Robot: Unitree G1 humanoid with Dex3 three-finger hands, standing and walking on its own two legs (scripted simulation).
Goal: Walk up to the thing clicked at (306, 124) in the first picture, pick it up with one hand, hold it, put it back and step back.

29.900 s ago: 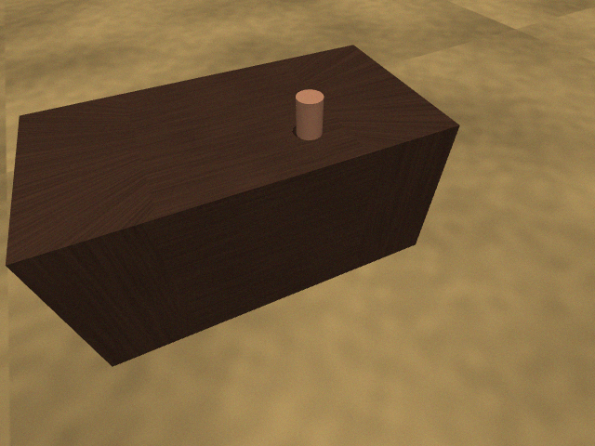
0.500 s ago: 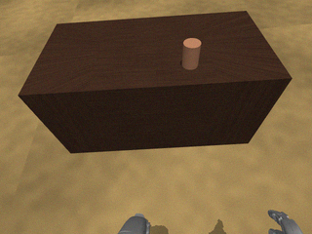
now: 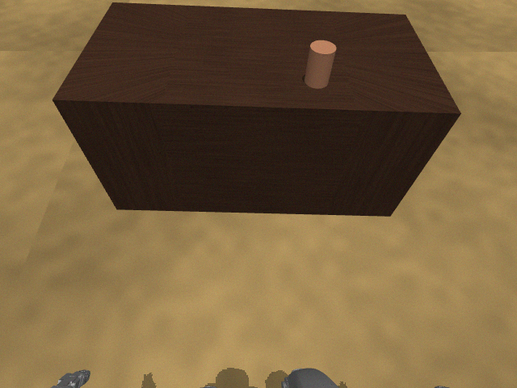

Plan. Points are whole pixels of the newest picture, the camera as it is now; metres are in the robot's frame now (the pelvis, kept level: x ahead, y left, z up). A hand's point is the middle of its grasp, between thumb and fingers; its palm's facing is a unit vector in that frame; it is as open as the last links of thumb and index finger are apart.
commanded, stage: step back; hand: right
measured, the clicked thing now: (319, 65) +1.03 -0.18 -0.10
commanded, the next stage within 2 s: stand in 1.32 s
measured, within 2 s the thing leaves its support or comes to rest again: neither
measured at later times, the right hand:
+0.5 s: hand out of the picture -0.06 -0.27 -0.17, palm faces -0.10 +0.93 -0.35, open 7.4 cm
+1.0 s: hand out of the picture +0.00 -0.27 -0.16, palm faces -0.08 +0.93 -0.37, open 7.4 cm
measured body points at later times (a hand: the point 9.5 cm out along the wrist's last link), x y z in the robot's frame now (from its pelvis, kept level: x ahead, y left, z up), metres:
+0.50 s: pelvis -0.12 +0.00 -0.01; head -0.10 -0.01 +0.44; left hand -0.06 +0.33 -0.11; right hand -0.06 -0.31 -0.14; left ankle -0.13 +0.13 -0.73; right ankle -0.09 -0.13 -0.73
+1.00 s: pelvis -0.08 +0.00 +0.00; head -0.06 -0.01 +0.45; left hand -0.03 +0.31 -0.12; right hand +0.01 -0.31 -0.13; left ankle -0.06 +0.13 -0.72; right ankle -0.07 -0.13 -0.73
